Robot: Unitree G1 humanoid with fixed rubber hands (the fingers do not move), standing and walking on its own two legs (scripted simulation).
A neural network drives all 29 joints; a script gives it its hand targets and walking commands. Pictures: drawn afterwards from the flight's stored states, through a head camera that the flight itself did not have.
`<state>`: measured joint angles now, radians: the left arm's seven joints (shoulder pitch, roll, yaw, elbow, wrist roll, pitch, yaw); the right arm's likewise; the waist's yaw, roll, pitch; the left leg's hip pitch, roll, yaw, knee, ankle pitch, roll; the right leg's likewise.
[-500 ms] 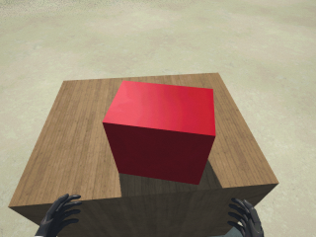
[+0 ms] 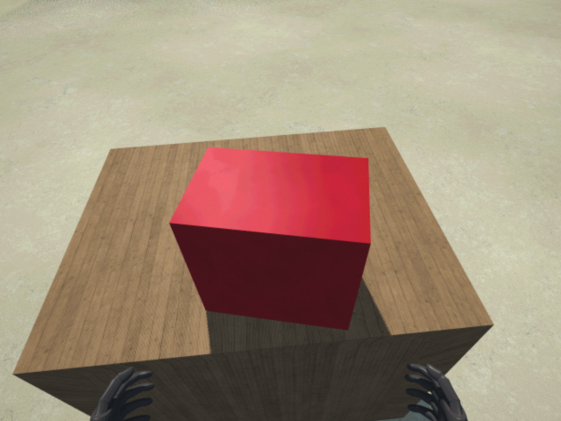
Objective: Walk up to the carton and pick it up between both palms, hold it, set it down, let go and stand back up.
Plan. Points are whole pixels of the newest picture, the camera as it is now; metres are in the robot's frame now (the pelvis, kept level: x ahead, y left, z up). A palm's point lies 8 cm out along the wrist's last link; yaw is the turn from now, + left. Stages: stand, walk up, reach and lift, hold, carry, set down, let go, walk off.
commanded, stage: set down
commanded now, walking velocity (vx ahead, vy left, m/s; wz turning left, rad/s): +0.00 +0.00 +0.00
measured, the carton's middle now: (279, 241) +0.41 +0.00 +0.02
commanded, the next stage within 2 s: let go in 0.74 s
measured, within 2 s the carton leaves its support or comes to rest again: neither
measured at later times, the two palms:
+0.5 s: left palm out of the picture +0.16 +0.24 -0.06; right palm out of the picture +0.14 -0.22 -0.09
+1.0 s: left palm out of the picture +0.17 +0.24 -0.07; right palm out of the picture +0.14 -0.22 -0.09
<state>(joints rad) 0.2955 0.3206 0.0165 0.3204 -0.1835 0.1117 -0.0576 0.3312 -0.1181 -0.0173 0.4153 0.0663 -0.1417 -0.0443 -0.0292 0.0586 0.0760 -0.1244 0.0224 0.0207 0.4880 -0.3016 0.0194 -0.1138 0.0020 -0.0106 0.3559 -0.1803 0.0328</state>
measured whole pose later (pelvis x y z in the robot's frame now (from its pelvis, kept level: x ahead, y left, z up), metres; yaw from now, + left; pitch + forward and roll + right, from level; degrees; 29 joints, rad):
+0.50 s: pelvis +0.00 +0.00 +0.00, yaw +0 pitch -4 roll -2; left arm 0.22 0.25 0.01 0.47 -0.11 0.16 -0.01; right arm 0.21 -0.16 -0.03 0.66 0.01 -0.19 0.01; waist -0.03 0.07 0.08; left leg -0.12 0.02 0.02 0.48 -0.30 0.02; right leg -0.11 0.00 -0.01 0.36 -0.18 0.03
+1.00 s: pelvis +0.00 +0.00 +0.00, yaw +0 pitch -3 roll -2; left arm 0.20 0.24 0.01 0.48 -0.10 0.15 0.01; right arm 0.19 -0.16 -0.04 0.75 0.01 -0.22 0.02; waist -0.03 0.06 0.08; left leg -0.12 0.02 0.02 0.48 -0.30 0.02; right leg -0.11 0.00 -0.01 0.36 -0.18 0.03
